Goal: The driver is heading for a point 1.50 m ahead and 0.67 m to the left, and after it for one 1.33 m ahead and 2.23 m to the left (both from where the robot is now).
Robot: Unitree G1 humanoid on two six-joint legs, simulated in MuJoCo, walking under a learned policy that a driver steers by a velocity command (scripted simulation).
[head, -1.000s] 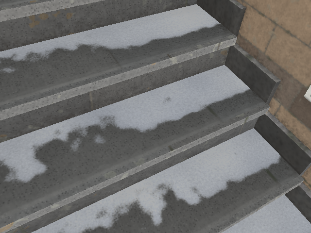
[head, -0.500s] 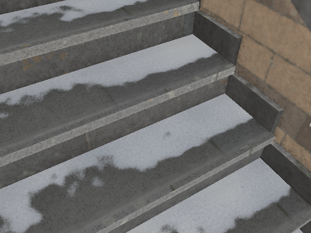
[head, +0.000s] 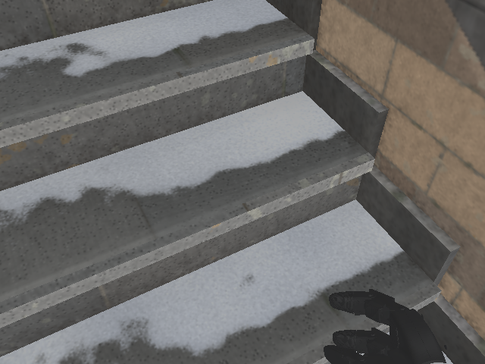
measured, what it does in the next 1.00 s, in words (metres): climbs, turning left: left foot 0.17 m higher, then right foot 0.17 m higher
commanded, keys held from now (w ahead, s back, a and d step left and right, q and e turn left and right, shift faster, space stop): w+q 1.00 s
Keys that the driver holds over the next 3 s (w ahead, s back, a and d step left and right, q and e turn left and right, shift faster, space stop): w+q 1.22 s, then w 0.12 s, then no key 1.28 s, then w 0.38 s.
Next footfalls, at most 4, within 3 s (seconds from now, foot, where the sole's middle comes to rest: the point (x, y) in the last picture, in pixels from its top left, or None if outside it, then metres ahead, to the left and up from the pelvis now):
0.06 left None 0.16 0.10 -0.62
0.54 right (301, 303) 0.56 -0.11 -0.45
1.18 left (149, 212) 0.68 0.22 -0.28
1.62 right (157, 54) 1.03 0.22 -0.11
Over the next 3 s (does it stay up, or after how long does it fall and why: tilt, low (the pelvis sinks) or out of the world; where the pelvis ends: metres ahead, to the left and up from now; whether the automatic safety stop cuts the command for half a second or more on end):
stays up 0.98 0.38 0.66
